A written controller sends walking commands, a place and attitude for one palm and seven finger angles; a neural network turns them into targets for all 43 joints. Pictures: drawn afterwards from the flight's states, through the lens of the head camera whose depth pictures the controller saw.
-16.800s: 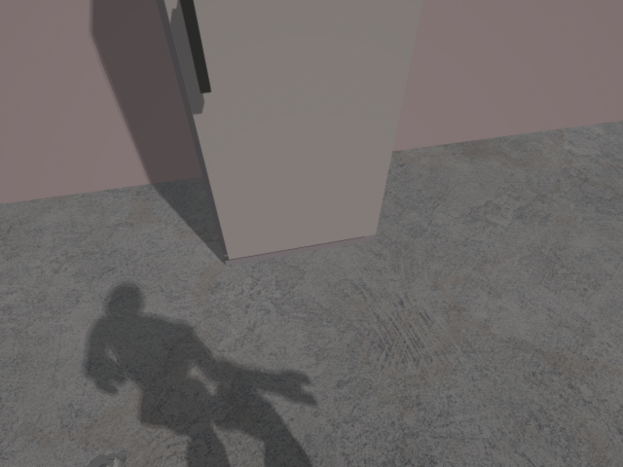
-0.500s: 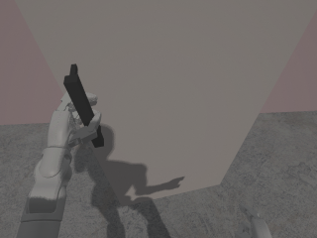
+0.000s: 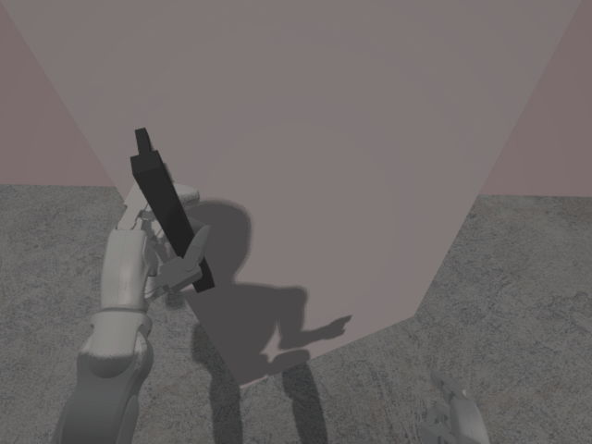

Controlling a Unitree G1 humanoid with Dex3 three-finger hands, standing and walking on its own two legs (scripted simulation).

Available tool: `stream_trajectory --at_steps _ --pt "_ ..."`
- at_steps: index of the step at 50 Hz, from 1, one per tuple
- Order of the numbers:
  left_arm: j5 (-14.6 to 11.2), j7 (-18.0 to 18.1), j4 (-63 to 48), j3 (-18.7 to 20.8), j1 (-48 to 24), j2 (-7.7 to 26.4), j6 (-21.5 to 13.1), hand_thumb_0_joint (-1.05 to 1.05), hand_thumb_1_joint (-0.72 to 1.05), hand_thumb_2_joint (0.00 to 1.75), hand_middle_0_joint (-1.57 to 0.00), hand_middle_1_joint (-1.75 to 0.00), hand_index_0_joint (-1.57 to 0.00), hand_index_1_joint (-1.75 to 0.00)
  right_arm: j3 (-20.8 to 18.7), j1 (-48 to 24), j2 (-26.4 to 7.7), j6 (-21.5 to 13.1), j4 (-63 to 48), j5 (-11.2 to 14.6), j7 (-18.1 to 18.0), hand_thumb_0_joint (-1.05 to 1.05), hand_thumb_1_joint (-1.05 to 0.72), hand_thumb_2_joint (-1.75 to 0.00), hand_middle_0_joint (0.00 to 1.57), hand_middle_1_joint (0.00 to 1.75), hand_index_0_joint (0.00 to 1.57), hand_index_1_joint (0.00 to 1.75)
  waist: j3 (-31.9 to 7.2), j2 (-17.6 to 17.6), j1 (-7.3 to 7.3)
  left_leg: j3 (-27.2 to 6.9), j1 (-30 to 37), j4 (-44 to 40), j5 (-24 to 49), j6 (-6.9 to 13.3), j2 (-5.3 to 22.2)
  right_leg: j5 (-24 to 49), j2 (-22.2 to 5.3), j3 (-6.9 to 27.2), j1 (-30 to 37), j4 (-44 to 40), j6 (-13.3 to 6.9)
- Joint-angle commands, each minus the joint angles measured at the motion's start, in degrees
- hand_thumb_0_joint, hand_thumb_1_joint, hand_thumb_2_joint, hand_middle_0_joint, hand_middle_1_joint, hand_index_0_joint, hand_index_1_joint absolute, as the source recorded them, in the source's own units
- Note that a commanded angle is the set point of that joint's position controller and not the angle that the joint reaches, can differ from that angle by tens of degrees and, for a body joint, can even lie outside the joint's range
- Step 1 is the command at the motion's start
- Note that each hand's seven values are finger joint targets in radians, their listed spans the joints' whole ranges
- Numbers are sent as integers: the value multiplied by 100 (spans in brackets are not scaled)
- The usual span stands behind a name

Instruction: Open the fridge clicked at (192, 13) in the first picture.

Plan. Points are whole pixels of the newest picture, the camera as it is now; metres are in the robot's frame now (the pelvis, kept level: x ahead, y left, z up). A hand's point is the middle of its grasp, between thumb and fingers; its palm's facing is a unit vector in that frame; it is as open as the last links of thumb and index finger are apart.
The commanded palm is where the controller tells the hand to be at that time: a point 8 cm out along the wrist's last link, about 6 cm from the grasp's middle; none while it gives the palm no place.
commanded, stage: walk backward, drawing the door open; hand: left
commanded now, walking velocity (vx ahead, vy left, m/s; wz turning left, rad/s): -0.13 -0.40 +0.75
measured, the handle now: (177, 220) +0.34 +0.14 +0.15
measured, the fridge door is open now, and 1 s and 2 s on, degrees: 25 64 80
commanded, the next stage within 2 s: stop walking and hold the door back in 1.34 s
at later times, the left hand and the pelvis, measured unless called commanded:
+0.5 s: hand (330, 440) +0.12 -0.03 +0.15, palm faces +0.25 -0.94 -0.22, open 7.5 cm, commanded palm +0.08 +0.02 +0.16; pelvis -0.09 -0.18 -0.01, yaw +29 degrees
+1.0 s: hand out of the picture +0.05 -0.17 +0.14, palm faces +0.72 -0.64 -0.24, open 7.4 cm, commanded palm -0.01 -0.16 +0.16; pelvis -0.04 -0.44 -0.01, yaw +54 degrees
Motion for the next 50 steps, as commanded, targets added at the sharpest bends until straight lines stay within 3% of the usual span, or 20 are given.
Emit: stream_trajectory --at_steps 1,4,6,9,14,16,18,22,25,27,29,34,36,37,38,41,44,46,47,50 --pt "256 -52 -1876 203 -750 512 -695 0 90 90 -45 -140 -45 -140 -264 -731 -550 -529 -824 -17 152 0 -90 -90 20 30 20 30 -1748 968 229 -2063 1454 -620 3368 1351 1428 -132 41 625 -131 -276 122" --pt "216 -40 -1827 -18 -838 380 -734 0 90 90 -45 -140 -45 -140 -235 -860 -470 -592 -746 98 131 0 -90 -90 20 30 20 30 -1613 345 232 -851 -358 -468 -312 806 416 1113 -139 426 1704 -2395 -31" --pt "266 14 -2224 53 -1059 557 -687 0 90 90 -45 -140 -45 -140 -233 -1002 -355 -548 -735 151 76 0 -90 -90 20 30 20 30 -1392 -1129 362 646 -616 2300 -1440 341 -467 -556 -1565 1150 563 -3442 -770" --pt "407 -109 -1979 -113 -1061 369 -615 0 90 90 -45 -140 -45 -140 -212 -626 -248 -583 -603 -22 3 0 -90 -90 20 30 20 30 -1316 -858 264 673 -1096 4407 -1433 266 -18 418 -1651 424 633 -3010 -1157" --pt "458 -211 -2114 -799 -1233 -62 -730 0 90 90 -45 -140 -45 -140 -102 -281 -230 -813 -813 1 12 0 -90 -90 20 30 20 30 -1151 -1043 176 1205 212 1725 -1663 415 55 967 -1246 -421 507 -2780 -830" --pt "436 -232 -2137 -1189 -1415 -182 -740 0 90 90 -45 -140 -45 -140 -131 109 -387 -936 -790 41 67 0 -90 -90 20 30 20 30 -1146 -115 -148 640 1269 -525 -643 564 389 768 -876 -557 -318 -1125 -465" --pt "624 -240 -2026 -1284 -1454 -142 -976 0 90 90 -45 -140 -45 -140 -248 -181 -821 -950 -1123 -79 152 0 -90 -90 20 30 20 30 -810 1413 -25 -3918 861 -1983 135 1898 3327 2 -295 550 -1559 2217 316" --pt "576 -299 -2065 -1109 -1343 -155 -1090 0 90 90 -45 -140 -45 -140 -297 -1056 -833 -909 -790 101 371 0 -90 -90 20 30 20 30 -246 657 263 -2042 -1023 -1345 -1110 1397 2154 136 -499 1101 -283 1572 157" --pt "497 -252 -2118 -1255 -1277 -372 -1040 0 90 90 -45 -140 -45 -140 -380 -863 -741 -988 -772 265 405 0 -90 -90 20 30 20 30 -1073 435 317 -368 -994 -652 -1515 662 815 472 202 -313 1878 -1455 87" --pt "569 -247 -2586 -1035 -1423 -1 -1055 0 90 90 -45 -140 -45 -140 -397 -779 -289 -978 -822 319 414 0 -90 -90 20 30 20 30 -1390 -1412 225 908 -962 2085 -1554 253 -269 484 -1043 818 1447 -2885 -610" --pt "625 -254 -2402 -647 -1022 157 -958 0 90 90 -45 -140 -45 -140 -420 -575 -231 -1079 -743 258 319 0 -90 -90 20 30 20 30 -1535 -1888 406 388 -1444 4559 -2344 425 -150 1813 -2021 1611 1205 -2655 -1430" --pt "463 -350 -2506 -1002 -1208 -153 -1130 0 90 90 -45 -140 -45 -140 -252 -522 -182 -1086 -850 202 270 0 -90 -90 20 30 20 30 -1253 -1123 123 1016 -127 1798 -1604 380 71 3115 -1320 -197 913 -1384 -998" --pt "428 -401 -2358 -1153 -1213 -190 -1142 0 90 90 -45 -140 -45 -140 -328 -139 -364 -1150 -848 171 283 0 -90 -90 20 30 20 30 -1230 -344 -143 314 1497 -193 -287 559 656 1546 -953 -380 -774 206 -540" --pt "492 -443 -2418 -1217 -1317 -280 -1230 0 90 90 -45 -140 -45 -140 -439 -234 -743 -1191 -1015 85 294 0 -90 -90 20 30 20 30 -1060 1336 -44 -2576 2110 -1123 1280 1212 2479 -425 -271 -327 -2177 1519 -6" --pt "695 -410 -2232 -1054 -1336 -70 -1336 0 90 90 -45 -140 -45 -140 -450 -329 -908 -1149 -951 -2 304 0 -90 -90 20 30 20 30 -1052 1116 -39 -4046 1752 -1523 1832 1844 3411 -626 -313 580 -2050 2222 224" --pt "524 -367 -2966 -728 -1742 183 -1363 0 90 90 -45 -140 -45 -140 -461 -1279 -881 -1067 -981 103 443 0 -90 -90 20 30 20 30 -589 1548 153 -2805 -478 -1471 -852 1680 2435 -99 -459 1103 -550 1805 217" --pt "492 -300 -2241 -665 -1036 -77 -1160 0 90 90 -45 -140 -45 -140 -463 -981 -756 -994 -818 222 466 0 -90 -90 20 30 20 30 -1295 1044 431 -402 -1423 -591 -2019 709 1037 20 124 -50 2237 -994 -30" --pt "525 -235 -2512 -394 -1245 398 -1033 0 90 90 -45 -140 -45 -140 -427 -866 -266 -970 -896 337 379 0 -90 -90 20 30 20 30 -1388 -1954 402 989 -1209 3067 -2024 194 -353 -636 -1151 1405 1291 -3084 -808" --pt "554 -179 -2827 164 -1530 868 -969 0 90 90 -45 -140 -45 -140 -411 -780 -174 -1082 -827 251 297 0 -90 -90 20 30 20 30 -1291 -2358 460 624 -1499 4918 -2484 231 -421 60 -1876 2246 726 -3252 -1360" --pt "468 -307 -2747 -212 -1457 481 -1012 0 90 90 -45 -140 -45 -140 -412 -796 -257 -999 -794 184 296 0 -90 -90 20 30 20 30 -1022 -1129 314 731 -1020 4428 -2153 330 73 1103 -1722 1044 810 -2594 -1331"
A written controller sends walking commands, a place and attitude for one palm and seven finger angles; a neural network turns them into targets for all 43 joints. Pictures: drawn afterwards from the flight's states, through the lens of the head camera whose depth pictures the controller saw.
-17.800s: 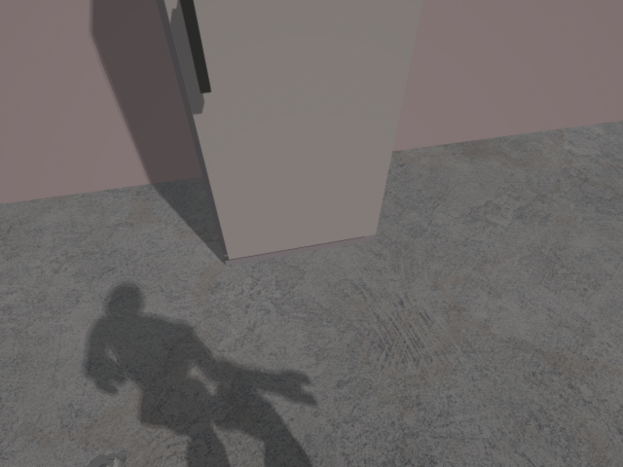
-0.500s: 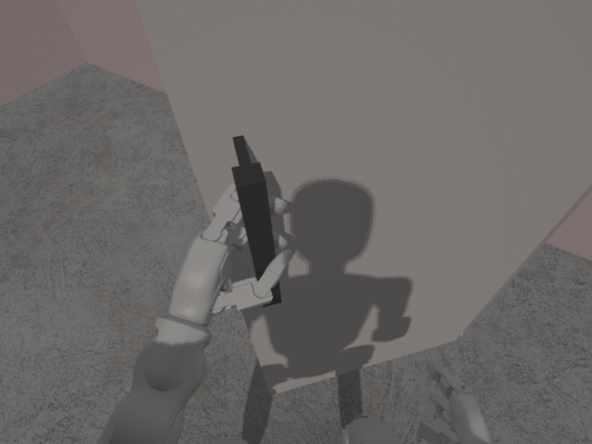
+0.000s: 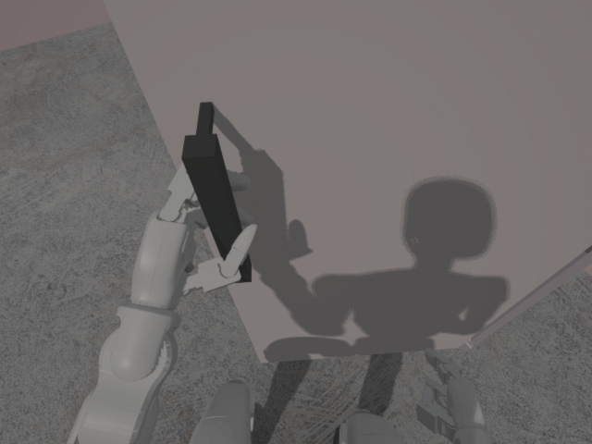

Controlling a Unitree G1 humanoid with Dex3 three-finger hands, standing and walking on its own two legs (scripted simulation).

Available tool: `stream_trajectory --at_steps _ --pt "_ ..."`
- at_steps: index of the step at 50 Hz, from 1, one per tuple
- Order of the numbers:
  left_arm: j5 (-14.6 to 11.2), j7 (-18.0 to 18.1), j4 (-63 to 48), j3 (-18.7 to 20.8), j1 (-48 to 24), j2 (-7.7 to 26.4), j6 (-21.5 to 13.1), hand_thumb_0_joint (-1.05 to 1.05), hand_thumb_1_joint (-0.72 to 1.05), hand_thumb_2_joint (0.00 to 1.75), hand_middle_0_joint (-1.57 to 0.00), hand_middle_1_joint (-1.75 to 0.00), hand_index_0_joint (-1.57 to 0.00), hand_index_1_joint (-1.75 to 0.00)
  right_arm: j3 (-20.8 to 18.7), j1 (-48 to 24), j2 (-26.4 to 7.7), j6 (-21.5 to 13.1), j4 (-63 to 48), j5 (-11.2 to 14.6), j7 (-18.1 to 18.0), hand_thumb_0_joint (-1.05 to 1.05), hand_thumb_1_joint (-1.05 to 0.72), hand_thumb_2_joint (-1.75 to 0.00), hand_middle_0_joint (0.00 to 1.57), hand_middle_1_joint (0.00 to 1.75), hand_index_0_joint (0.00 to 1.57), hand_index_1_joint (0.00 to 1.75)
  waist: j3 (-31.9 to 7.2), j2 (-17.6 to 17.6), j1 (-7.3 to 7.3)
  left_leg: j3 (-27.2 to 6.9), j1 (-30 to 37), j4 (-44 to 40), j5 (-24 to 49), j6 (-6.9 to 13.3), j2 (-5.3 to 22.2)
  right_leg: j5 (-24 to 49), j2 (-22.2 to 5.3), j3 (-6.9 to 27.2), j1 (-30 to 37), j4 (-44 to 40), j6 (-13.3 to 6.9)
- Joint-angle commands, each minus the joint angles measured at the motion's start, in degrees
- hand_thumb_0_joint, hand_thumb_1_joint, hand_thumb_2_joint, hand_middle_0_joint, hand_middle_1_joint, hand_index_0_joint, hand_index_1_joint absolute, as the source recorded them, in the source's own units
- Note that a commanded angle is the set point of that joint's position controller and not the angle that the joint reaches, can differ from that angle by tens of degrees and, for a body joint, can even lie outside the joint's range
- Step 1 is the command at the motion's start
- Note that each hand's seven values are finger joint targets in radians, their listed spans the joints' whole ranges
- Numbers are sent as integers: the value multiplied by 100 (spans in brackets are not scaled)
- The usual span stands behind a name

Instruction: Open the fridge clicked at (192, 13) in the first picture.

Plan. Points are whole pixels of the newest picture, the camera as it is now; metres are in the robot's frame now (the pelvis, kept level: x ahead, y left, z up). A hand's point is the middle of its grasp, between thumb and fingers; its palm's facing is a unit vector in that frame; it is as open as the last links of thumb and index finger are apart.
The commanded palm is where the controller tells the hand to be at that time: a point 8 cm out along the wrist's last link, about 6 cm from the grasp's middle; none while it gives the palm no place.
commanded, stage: walk backward, drawing the door open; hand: left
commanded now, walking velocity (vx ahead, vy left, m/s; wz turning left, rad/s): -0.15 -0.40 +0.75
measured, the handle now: (226, 207) +0.33 +0.09 +0.16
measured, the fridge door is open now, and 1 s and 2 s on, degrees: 64 80 79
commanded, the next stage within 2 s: stop walking and hold the door back in 0.34 s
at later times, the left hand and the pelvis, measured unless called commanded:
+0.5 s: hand (301, 434) +0.13 +0.00 +0.16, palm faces +0.45 -0.84 -0.31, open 7.2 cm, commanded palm +0.10 +0.06 +0.15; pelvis -0.08 -0.23 +0.01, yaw +19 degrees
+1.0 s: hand (303, 409) +0.14 +0.00 +0.17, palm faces +0.64 -0.70 -0.32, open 6.3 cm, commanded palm +0.09 +0.07 +0.15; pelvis -0.14 -0.38 +0.00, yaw +29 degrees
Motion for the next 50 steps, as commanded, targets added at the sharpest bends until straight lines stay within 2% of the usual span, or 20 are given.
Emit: stream_trajectory --at_steps 1,6,8,9,14,17,18,19,20,23,33,34,36,39,43,44,45,46,47,50 --pt "-50 119 -2011 670 -1153 507 -751 0 90 90 -45 -140 -45 -140 -168 -397 -233 -364 -1105 15 -90 0 -90 -90 20 30 20 30 -1969 -1041 129 982 726 163 -598 99 -192 1001 -1349 525 1078 -1855 -1057" --pt "-112 83 -1565 440 -1003 325 -727 0 90 90 -45 -140 -45 -140 -112 472 -367 -511 -1048 -16 -152 0 -90 -90 20 30 20 30 -2398 -455 -216 1027 2703 -3594 826 298 -97 795 -807 -93 156 -502 -475" --pt "35 3 -1424 412 -1042 248 -918 0 90 90 -45 -140 -45 -140 -255 354 -829 -510 -1334 -162 -184 0 -90 -90 20 30 20 30 -1823 1628 -142 -3204 3830 -4919 3768 1372 2815 -1392 40 -93 -2388 1906 444" --pt "209 25 -1214 695 -1069 453 -1061 0 90 90 -45 -140 -45 -140 -316 201 -1009 -456 -1296 -139 -179 0 -90 -90 20 30 20 30 -1823 898 -64 -3426 3679 -4916 4789 1674 3165 -1242 -18 515 -2396 2438 542" --pt "-29 -21 -1165 802 -995 234 -938 0 90 90 -45 -140 -45 -140 -321 -209 -897 -428 -910 -14 -16 0 -90 -90 20 30 20 30 -1693 1421 132 -440 1515 -4425 1991 746 1354 -336 -23 390 253 770 382" --pt "-99 135 -1230 1125 -1028 534 -879 0 90 90 -45 -140 -45 -140 -280 -272 -838 -315 -1074 126 -66 0 -90 -90 20 30 20 30 -1981 1118 175 -170 670 -4024 133 558 795 -380 473 -373 1987 -778 410" --pt "-86 156 -1356 1218 -985 662 -864 0 90 90 -45 -140 -45 -140 -266 -252 -657 -296 -1072 153 -88 0 -90 -90 20 30 20 30 -2117 157 171 341 789 -2899 -7 367 231 -295 167 -196 1860 -1503 300" --pt "-92 202 -1574 1568 -967 1089 -806 0 90 90 -45 -140 -45 -140 -231 -326 -379 -297 -1124 183 -110 0 -90 -90 20 30 20 30 -2082 -1679 209 861 343 -767 -294 72 -504 -516 -911 1091 1458 -2370 -269" --pt "-89 294 -1605 2038 -784 1495 -748 0 90 90 -45 -140 -45 -140 -250 -387 -427 -443 -1048 103 -158 0 -90 -90 20 30 20 30 -2038 -1846 357 506 63 1020 -875 80 -627 470 -1802 2077 871 -2438 -967" --pt "-255 274 -954 1891 -630 1110 -605 0 90 90 -45 -140 -45 -140 -152 -321 -490 -297 -852 13 -253 0 -90 -90 20 30 20 30 -1940 -1242 190 548 86 1623 -312 58 -301 -193 -1705 1656 768 -2364 -1011" --pt "-341 535 2298 1647 -3920 1467 -602 0 90 90 -45 -140 -45 -140 18 207 -952 166 -627 16 -336 0 -90 -90 20 30 20 30 -2309 -854 30 1162 2861 -4060 96 588 -918 -1891 -1245 1104 263 -3121 180" --pt "-392 485 2502 1596 -4259 1538 -665 0 90 90 -45 -140 -45 -140 27 298 -1027 172 -622 38 -306 0 -90 -90 20 30 20 30 -2244 -235 -49 1100 3315 -4949 93 804 -693 -1825 -773 788 -58 -2315 432" --pt "-414 478 3036 1722 -5027 1625 -704 0 90 90 -45 -140 -45 -140 -59 -115 -1210 163 -747 0 -186 0 -90 -90 20 30 20 30 -1868 2975 140 -872 2632 -5493 378 1751 1486 -1351 464 -444 -787 2413 549" --pt "-212 404 4558 2259 -5705 2470 -743 0 90 90 -45 -140 -45 -140 -225 138 -1260 311 -391 252 -178 0 -90 -90 20 30 20 30 -1296 643 171 -1067 1706 -4991 186 1737 1539 -1159 -122 610 -1742 3317 280" --pt "-369 218 5988 1983 -6701 2265 -571 0 90 90 -45 -140 -45 -140 -175 223 -1335 418 -390 317 -412 0 -90 -90 20 30 20 30 -2017 614 445 421 862 -3518 4 891 454 -678 282 -331 1687 -149 378" --pt "-340 170 6169 1965 -7054 2346 -545 0 90 90 -45 -140 -45 -140 -164 250 -1241 416 -367 337 -404 0 -90 -90 20 30 20 30 -2098 -135 396 769 188 -2328 -396 652 -154 -1141 -105 511 2392 -991 242" --pt "-326 143 6547 2148 -7116 2718 -502 0 90 90 -45 -140 -45 -140 -232 254 -1142 443 -406 353 -395 0 -90 -90 20 30 20 30 -1865 -1911 311 659 -612 -475 -675 399 -607 -2481 -1604 3305 2138 -2329 -316" --pt "-456 147 6084 2523 -7139 3145 -433 0 90 90 -45 -140 -45 -140 -301 85 -1309 356 -542 293 -446 0 -90 -90 20 30 20 30 -1747 -1522 292 -175 -465 628 -162 223 -616 -3034 -2449 4910 1038 -3341 -681" --pt "-362 88 5624 2802 -7473 3643 -493 0 90 90 -45 -140 -45 -140 -271 324 -1271 222 -320 144 -403 0 -90 -90 20 30 20 30 -2083 -734 57 -50 432 962 289 72 -599 -3491 -2181 4368 -38 -3231 -666" --pt "-399 90 6220 3132 -7157 3680 -662 0 90 90 -45 -140 -45 -140 -223 370 -1136 79 -47 229 -415 0 -90 -90 20 30 20 30 -2231 -1954 -27 82 -67 509 563 98 -544 -3516 -1549 3049 731 -2699 -281"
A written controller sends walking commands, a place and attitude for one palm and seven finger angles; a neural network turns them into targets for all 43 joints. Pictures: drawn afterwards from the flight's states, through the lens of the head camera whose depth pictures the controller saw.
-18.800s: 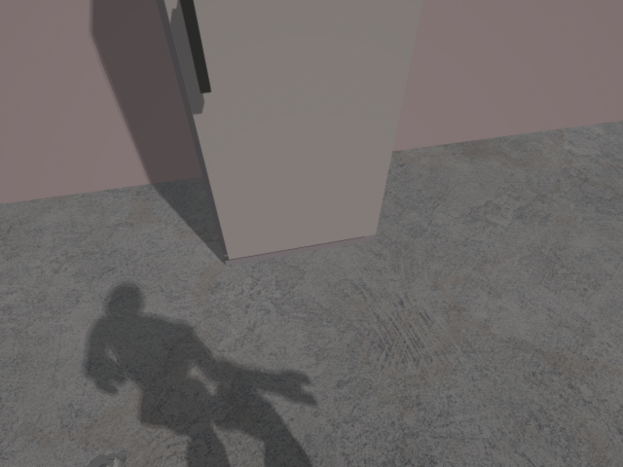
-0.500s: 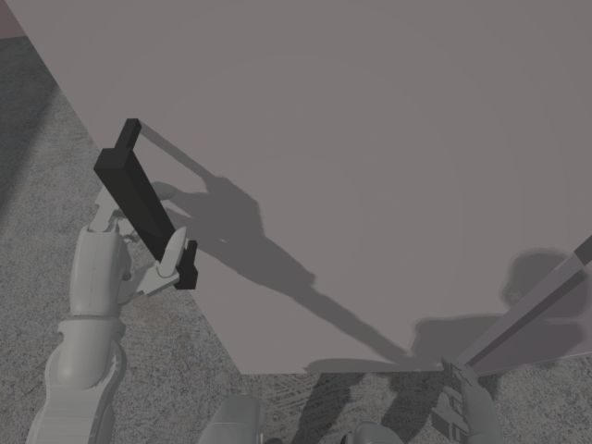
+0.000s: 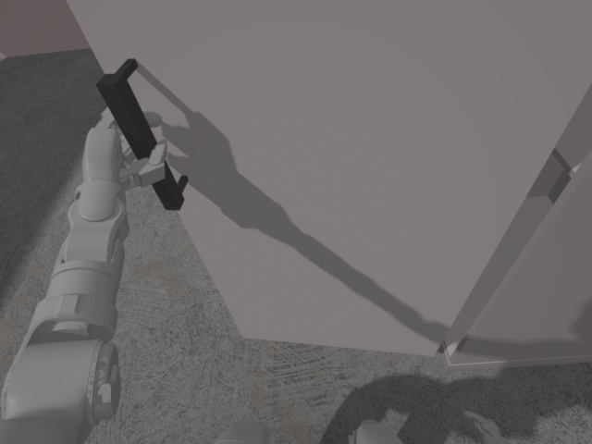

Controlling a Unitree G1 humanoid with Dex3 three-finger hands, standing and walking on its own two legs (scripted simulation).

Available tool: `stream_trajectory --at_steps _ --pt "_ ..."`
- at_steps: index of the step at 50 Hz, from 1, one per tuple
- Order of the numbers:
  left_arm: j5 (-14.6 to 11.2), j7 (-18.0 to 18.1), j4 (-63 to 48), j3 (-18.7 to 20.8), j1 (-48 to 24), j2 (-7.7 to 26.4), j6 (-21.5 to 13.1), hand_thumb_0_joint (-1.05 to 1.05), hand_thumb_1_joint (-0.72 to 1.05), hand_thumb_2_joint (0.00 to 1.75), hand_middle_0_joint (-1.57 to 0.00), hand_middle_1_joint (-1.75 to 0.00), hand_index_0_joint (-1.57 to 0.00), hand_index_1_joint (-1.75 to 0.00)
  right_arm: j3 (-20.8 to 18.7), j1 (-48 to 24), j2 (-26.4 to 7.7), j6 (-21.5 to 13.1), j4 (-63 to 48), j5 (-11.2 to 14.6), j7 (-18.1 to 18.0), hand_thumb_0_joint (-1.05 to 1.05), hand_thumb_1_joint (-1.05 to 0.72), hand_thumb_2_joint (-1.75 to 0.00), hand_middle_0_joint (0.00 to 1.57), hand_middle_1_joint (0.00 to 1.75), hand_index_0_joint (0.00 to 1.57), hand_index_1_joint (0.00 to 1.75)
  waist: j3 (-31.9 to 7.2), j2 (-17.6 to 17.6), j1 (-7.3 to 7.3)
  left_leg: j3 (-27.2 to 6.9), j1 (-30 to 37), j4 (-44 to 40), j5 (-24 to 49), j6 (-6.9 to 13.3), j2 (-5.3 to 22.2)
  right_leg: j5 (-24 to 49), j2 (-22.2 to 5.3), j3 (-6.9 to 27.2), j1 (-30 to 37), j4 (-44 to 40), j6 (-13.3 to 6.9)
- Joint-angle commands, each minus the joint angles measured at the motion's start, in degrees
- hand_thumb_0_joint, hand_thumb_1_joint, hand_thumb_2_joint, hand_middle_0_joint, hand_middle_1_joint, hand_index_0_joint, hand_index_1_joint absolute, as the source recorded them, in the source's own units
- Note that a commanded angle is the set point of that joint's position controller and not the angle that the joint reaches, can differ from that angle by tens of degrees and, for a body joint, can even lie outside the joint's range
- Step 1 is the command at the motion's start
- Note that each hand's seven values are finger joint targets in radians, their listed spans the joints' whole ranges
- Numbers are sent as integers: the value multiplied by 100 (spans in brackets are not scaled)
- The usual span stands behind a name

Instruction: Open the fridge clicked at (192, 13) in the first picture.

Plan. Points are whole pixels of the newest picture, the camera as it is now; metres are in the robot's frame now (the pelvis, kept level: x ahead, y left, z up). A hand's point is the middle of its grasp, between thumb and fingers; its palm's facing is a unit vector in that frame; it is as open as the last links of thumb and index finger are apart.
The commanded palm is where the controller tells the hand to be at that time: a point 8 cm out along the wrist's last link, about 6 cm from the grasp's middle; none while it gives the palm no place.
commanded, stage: stop walking and hold the door back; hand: left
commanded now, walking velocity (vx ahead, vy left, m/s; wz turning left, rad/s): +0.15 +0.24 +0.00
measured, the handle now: (154, 142) +0.48 +0.21 +0.17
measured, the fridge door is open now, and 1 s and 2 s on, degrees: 80 79 76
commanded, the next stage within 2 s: loosen the grip on the handle in 0.98 s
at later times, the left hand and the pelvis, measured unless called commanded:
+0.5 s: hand (154, 157) +0.44 +0.20 +0.17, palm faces +0.16 -0.95 -0.27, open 6.2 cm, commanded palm +0.41 +0.30 +0.16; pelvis -0.02 +0.02 +0.01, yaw -5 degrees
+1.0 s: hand (153, 158) +0.44 +0.20 +0.17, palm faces +0.07 -0.97 -0.24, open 6.2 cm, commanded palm +0.41 +0.29 +0.16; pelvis -0.01 +0.06 +0.02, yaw -10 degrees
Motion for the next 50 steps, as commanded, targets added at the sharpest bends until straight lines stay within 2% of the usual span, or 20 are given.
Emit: stream_trajectory --at_steps 1,4,8,11,15,17,19,20,21,22,23,24,30,34,35,36,38,40,44,50 --pt "-27 143 -714 1494 -2423 2795 -559 0 90 90 -45 -140 -45 -140 -245 -25 -638 -509 -549 -66 -75 0 -90 -90 20 30 20 30 -1971 -1936 103 103 -466 168 177 -75 21 -3050 -1434 2052 1343 -2762 -272" --pt "19 118 -419 1666 -2329 3064 -783 0 90 90 -45 -140 -45 -140 -184 85 -721 -601 -445 -108 -50 0 -90 -90 20 30 20 30 -2343 -1382 160 640 171 -1242 12 -26 -124 -1787 -1337 1611 1768 -2663 -244" --pt "99 150 -82 1682 -2293 3049 -921 0 90 90 -45 -140 -45 -140 -259 332 -861 -646 -475 -89 8 0 -90 -90 20 30 20 30 -2266 -1779 203 1089 1090 -2730 -124 108 -198 -1711 -1224 1291 1601 -2775 -345" --pt "127 123 -161 1712 -2124 3013 -1099 0 90 90 -45 -140 -45 -140 -298 610 -955 -565 -497 -89 28 0 -90 -90 20 30 20 30 -2169 -1132 53 1125 1937 -4007 497 247 -108 -1519 -844 804 1356 -2441 -186" --pt "31 -4 -1196 1342 -2338 2396 -1282 0 90 90 -45 -140 -45 -140 -297 279 -953 -385 -1060 6 76 0 -90 -90 20 30 20 30 -1691 1850 164 -1375 1361 -5253 163 1324 2096 -1218 478 -551 344 1025 275" --pt "155 102 -357 1611 -2298 2868 -1179 0 90 90 -45 -140 -45 -140 -291 415 -1028 -347 -787 9 24 0 -90 -90 20 30 20 30 -1423 908 250 -691 789 -4455 1142 1199 1870 -1114 71 -260 771 314 183" --pt "216 118 -300 1681 -1916 2888 -1107 0 90 90 -45 -140 -45 -140 -349 520 -1168 -343 -818 54 -33 0 -90 -90 20 30 20 30 -1984 44 268 398 659 -2730 2176 437 1094 375 -111 -87 2264 -1397 71" --pt "276 109 -255 1693 -1697 3027 -1048 0 90 90 -45 -140 -45 -140 -422 567 -1118 -316 -839 54 -32 0 -90 -90 20 30 20 30 -2190 -1129 159 700 -206 -1755 1154 98 478 1154 -1101 1451 3068 -1878 -326" --pt "245 116 -264 1766 -1728 3078 -953 0 90 90 -45 -140 -45 -140 -456 417 -1075 -343 -921 86 -21 0 -90 -90 20 30 20 30 -1988 -1196 190 261 -664 -717 -569 -2 285 1455 -2000 2573 2719 -2487 -846" --pt "250 138 29 1814 -1574 3103 -853 0 90 90 -45 -140 -45 -140 -433 727 -1070 -439 -704 64 -10 0 -90 -90 20 30 20 30 -2056 -617 175 -81 -412 -361 -566 31 385 134 -1930 2276 2207 -2611 -831" --pt "205 119 -192 1956 -1671 3332 -800 0 90 90 -45 -140 -45 -140 -389 632 -1065 -447 -672 67 9 0 -90 -90 20 30 20 30 -1959 -1063 204 -134 -440 -167 -435 9 366 -487 -1852 2300 1887 -2657 -840" --pt "168 116 -349 1920 -2009 3312 -833 0 90 90 -45 -140 -45 -140 -341 564 -1026 -480 -592 45 -12 0 -90 -90 20 30 20 30 -1930 -1436 166 -136 -367 -153 -222 18 390 -579 -1737 1937 1716 -2635 -822" --pt "84 129 -384 1747 -1526 3030 -930 0 90 90 -45 -140 -45 -140 -143 342 -925 -534 -549 -71 -103 0 -90 -90 20 30 20 30 -1920 -955 126 525 1619 -3173 1174 61 186 -551 -827 614 858 -2328 -260" --pt "96 36 -840 1645 -1477 2764 -999 0 90 90 -45 -140 -45 -140 -231 173 -1060 -442 -919 4 -45 0 -90 -90 20 30 20 30 -1831 -123 334 -383 1387 -3881 1901 376 945 -168 66 245 1030 -1379 129" --pt "99 -2 -1007 1221 -1483 2307 -1046 0 90 90 -45 -140 -45 -140 -185 52 -920 -461 -968 27 -50 0 -90 -90 20 30 20 30 -1648 837 211 -464 1269 -4206 1684 451 1111 -218 136 56 867 -1041 147" --pt "134 36 -955 1426 -1518 2497 -1064 0 90 90 -45 -140 -45 -140 -174 85 -931 -433 -950 5 -48 0 -90 -90 20 30 20 30 -1595 1072 244 -818 964 -4404 1707 596 1395 -152 254 -207 1027 -535 200" --pt "162 95 -1054 1493 -1550 2547 -1073 0 90 90 -45 -140 -45 -140 -207 180 -884 -414 -1027 -4 -42 0 -90 -90 20 30 20 30 -1800 519 315 -782 853 -3985 2524 669 1484 14 209 -253 1392 -548 192" --pt "145 89 -1230 1335 -1165 2317 -1004 0 90 90 -45 -140 -45 -140 -227 156 -871 -409 -1110 22 -43 0 -90 -90 20 30 20 30 -1966 -7 248 -137 919 -3278 2789 335 982 1206 -93 54 1741 -1107 103" --pt "80 200 -1294 1569 -965 2642 -824 0 90 90 -45 -140 -45 -140 -292 244 -880 -338 -1014 13 -75 0 -90 -90 20 30 20 30 -2193 -947 194 234 896 -2828 1004 43 375 623 -944 1026 1647 -2025 -261" --pt "31 200 -1770 1223 -952 2159 -895 0 90 90 -45 -140 -45 -140 -169 -20 -850 -327 -1021 -17 -138 0 -90 -90 20 30 20 30 -1954 292 213 -293 1279 -3859 2270 294 1026 533 -50 -130 1295 -1178 165"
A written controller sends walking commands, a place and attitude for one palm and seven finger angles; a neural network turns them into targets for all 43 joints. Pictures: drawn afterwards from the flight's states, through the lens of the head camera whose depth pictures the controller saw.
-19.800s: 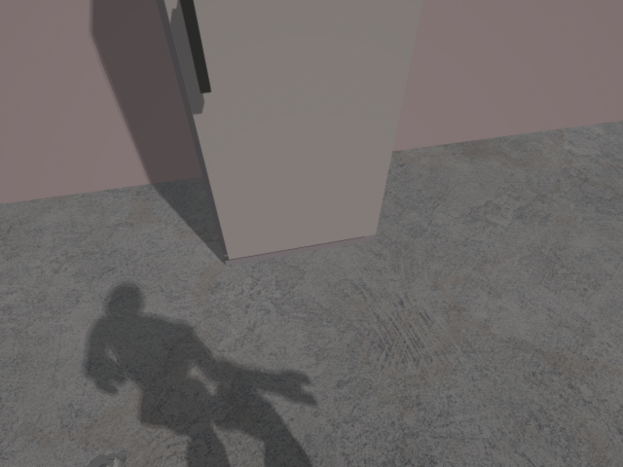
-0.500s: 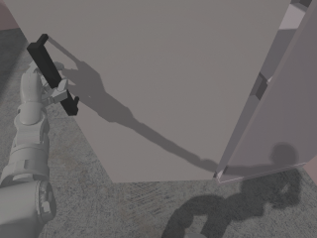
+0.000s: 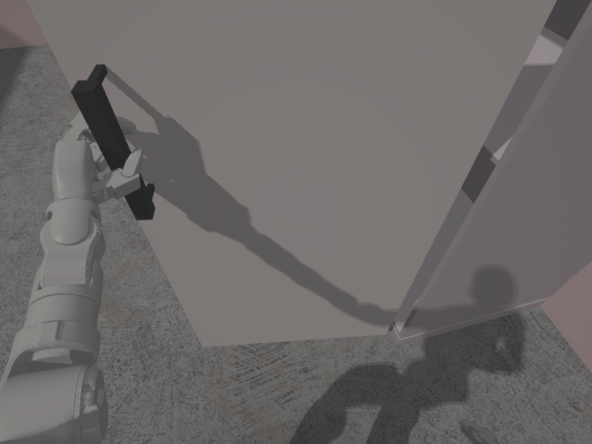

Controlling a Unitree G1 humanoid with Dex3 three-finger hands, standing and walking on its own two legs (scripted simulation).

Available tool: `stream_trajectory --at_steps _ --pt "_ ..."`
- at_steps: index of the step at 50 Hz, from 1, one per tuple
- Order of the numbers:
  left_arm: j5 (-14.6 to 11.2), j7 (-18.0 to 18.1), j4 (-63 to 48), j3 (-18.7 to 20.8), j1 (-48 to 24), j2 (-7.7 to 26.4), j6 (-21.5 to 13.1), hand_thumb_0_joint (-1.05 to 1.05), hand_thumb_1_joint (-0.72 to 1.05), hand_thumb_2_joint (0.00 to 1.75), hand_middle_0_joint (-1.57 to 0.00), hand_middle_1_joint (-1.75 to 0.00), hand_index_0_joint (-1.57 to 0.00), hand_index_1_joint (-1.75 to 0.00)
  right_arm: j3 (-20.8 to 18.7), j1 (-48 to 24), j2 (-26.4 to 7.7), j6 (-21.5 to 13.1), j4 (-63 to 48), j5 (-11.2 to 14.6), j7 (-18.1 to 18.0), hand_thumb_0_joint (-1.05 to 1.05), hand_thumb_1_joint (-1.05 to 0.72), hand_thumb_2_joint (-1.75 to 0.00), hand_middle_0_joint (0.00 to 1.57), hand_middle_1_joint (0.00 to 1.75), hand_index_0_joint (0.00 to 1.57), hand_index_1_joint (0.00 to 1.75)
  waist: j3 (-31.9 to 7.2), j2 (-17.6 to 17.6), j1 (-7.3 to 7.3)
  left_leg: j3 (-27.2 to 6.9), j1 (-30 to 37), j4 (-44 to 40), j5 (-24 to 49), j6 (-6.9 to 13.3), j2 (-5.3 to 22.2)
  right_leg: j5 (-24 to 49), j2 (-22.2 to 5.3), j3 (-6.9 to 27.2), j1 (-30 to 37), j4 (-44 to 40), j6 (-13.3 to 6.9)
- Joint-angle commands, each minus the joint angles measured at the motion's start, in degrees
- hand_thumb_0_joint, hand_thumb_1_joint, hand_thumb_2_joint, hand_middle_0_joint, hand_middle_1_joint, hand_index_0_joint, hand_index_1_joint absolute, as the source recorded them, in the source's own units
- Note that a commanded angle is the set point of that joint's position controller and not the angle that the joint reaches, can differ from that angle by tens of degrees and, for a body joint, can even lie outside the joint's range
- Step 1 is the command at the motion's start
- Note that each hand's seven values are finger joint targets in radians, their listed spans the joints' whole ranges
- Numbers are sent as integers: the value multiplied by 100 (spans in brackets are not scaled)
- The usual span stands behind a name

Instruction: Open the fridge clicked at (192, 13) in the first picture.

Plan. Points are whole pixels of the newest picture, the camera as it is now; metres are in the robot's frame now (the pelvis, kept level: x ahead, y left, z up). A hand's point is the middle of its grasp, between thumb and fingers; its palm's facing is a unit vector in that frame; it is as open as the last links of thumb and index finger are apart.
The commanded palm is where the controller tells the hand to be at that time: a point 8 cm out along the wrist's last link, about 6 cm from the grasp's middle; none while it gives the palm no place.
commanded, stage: loosen the grip on the handle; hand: left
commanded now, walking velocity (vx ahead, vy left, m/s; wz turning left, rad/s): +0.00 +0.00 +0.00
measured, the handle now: (125, 150) +0.47 +0.24 +0.15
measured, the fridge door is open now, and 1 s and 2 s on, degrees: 79 76 76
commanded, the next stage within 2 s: slip the hand off the handle in 0.66 s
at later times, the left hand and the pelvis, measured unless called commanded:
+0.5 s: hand (129, 173) +0.45 +0.23 +0.13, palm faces +0.25 -0.94 -0.22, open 12.7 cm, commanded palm +0.41 +0.28 +0.14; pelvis +0.01 -0.02 -0.01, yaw +1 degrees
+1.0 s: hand (99, 173) +0.46 +0.28 +0.12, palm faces +0.27 -0.93 -0.23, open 14.6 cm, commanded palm +0.42 +0.32 +0.13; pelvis +0.05 -0.01 -0.01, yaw +3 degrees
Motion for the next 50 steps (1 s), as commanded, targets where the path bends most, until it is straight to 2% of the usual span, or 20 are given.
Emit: stream_trajectory --at_steps 1,3,4,5,6,7,8,11,16,18,22,24,25,28,30,36,37,39,44,50 --pt "-68 348 -1225 866 -1503 2111 -287 0 90 90 -45 -140 -45 -140 -304 -290 -884 -249 -766 1 -79 0 -90 -90 20 30 20 30 -1686 505 537 -956 305 -836 1513 270 826 516 -128 -177 927 42 -63" --pt "-73 343 -1237 795 -1381 2012 -251 0 90 90 -45 -140 -45 -140 -327 -309 -872 -217 -810 18 -63 0 -90 -90 20 30 20 30 -1689 340 537 -754 102 -652 1370 220 752 678 -195 -80 1096 -37 -81" --pt "581 73 -1797 1484 -6365 3981 -533 0 90 90 -45 -140 -45 -140 -588 179 -762 -563 -614 -161 144 0 -90 -90 20 30 20 30 -1231 -269 447 -29 -191 -576 850 353 665 547 -318 126 1300 -283 -324" --pt "501 -221 -798 2367 -6547 4329 -143 0 78 84 -45 -140 -45 -140 -1026 303 -1342 -893 -331 -456 302 0 -90 -90 20 30 20 30 -3102 1613 134 -175 473 -624 2312 -42 118 1732 95 -385 1154 304 -680" --pt "549 -495 755 396 -4386 1911 95 0 66 78 -45 -140 -45 -140 -666 726 -935 -954 -522 -205 289 0 -90 -90 20 30 20 30 -2968 332 24 -235 527 -433 2457 -337 -16 983 89 -560 525 20 -492" --pt "217 -587 1303 1097 -3214 1833 30 0 54 73 -45 -140 -45 -140 -642 815 -949 -908 -318 -156 343 0 -90 -90 20 30 20 30 -2060 -406 135 -329 98 -462 1290 -156 38 607 152 -520 132 -271 -360" --pt "-102 -545 626 1173 -3164 2052 -300 0 42 67 -45 -140 -45 -140 -526 504 -1120 -874 -533 -155 375 0 -90 -90 20 30 20 30 -1885 -383 283 -309 -120 -583 390 -28 14 42 88 -373 182 -385 -322" --pt "265 -295 102 311 -3249 1508 -991 0 5 49 -45 -140 -45 -140 -491 382 -950 -870 -727 -163 498 0 -90 -90 20 30 20 30 -1844 447 214 -290 -285 -549 -666 67 -40 -712 82 -271 -152 -310 -391" --pt "71 -310 0 319 -3105 1824 -954 0 -55 20 -42 -137 -42 -137 -444 394 -1053 -814 -932 -2 453 0 -90 -90 20 30 20 30 -1997 -247 183 -125 -700 -366 -925 181 -124 -1418 -29 35 102 -514 -303" --pt "-46 -381 -43 223 -3247 1749 -859 0 -55 20 -40 -133 -40 -133 -430 402 -1042 -824 -875 48 402 0 -90 -90 20 30 20 30 -1793 -182 136 -97 -738 -338 -910 190 -135 -1491 -38 109 46 -604 -279" --pt "-160 -302 -907 552 -3251 1990 -1021 0 -55 20 -34 -127 -34 -127 -462 442 -981 -821 -811 -17 343 0 -90 -90 20 30 20 30 -2521 260 283 -121 -441 -234 -57 197 -147 -464 22 91 576 -333 -303" --pt "-90 -261 202 657 -2901 2048 -954 0 -55 20 -32 -123 -32 -123 -439 630 -1036 -783 -537 -42 315 0 -90 -90 20 30 20 30 -1703 -181 54 -125 -853 -95 -36 189 -152 -180 32 4 164 -290 -240" --pt "-134 -295 34 695 -2857 2089 -1021 0 -55 20 -30 -122 -30 -122 -408 637 -1058 -766 -555 -35 325 0 -90 -90 20 30 20 30 -1655 -201 137 -138 -947 -74 50 203 -171 -73 3 6 218 -278 -231" --pt "-77 -370 -1001 566 -3004 1983 -1185 0 -55 20 -26 -117 -26 -117 -494 661 -972 -748 -682 -96 367 0 -90 -90 20 30 20 30 -2957 603 263 -105 -287 82 1032 189 -210 1127 56 -41 686 128 -295" --pt "-203 -415 -1224 517 -2631 1729 -1184 0 -55 20 -25 -115 -25 -115 -519 726 -936 -754 -683 -111 377 0 -90 -90 20 30 20 30 -3036 443 240 -168 -60 211 1767 193 -170 1757 123 -168 695 253 -302" --pt "-317 -428 -1673 587 -1956 1556 -880 0 -55 20 -25 -115 -25 -115 -504 643 -891 -701 -752 -83 416 0 -90 -90 20 30 20 30 -2884 357 374 -204 -60 227 2228 139 -135 2145 142 -248 718 340 -252" --pt "-328 -433 -1599 466 -1684 1335 -789 0 -55 20 -25 -115 -25 -115 -495 621 -868 -694 -788 -75 431 0 -90 -90 20 30 20 30 -2698 311 377 -213 -61 228 2236 133 -123 2089 147 -277 594 324 -246" --pt "-187 -434 -513 744 -2122 1808 -684 0 -55 20 -25 -115 -25 -115 -449 771 -964 -598 -577 -77 361 0 -90 -90 20 30 20 30 -1916 -278 151 -245 -748 226 1351 116 -136 1556 110 -287 175 257 -183" --pt "-231 -693 -838 756 -2295 1800 -910 0 -55 20 -25 -115 -25 -115 -447 757 -864 -593 -740 -117 344 0 -90 -90 20 30 20 30 -2829 380 314 -230 -337 391 1817 110 -186 1807 130 -231 397 450 -259" --pt "-324 -956 -623 783 -2570 1960 -1114 0 -55 20 -25 -115 -25 -115 -459 909 -954 -557 -696 -115 330 0 -90 -90 20 30 20 30 -2635 307 172 -401 -336 504 1862 77 -123 1456 200 -316 -50 509 -274"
